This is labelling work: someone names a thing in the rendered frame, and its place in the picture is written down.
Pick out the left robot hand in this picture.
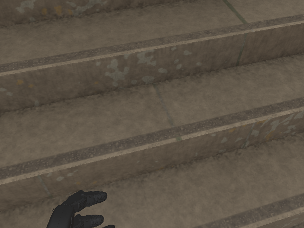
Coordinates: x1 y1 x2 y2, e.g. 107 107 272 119
47 190 115 228

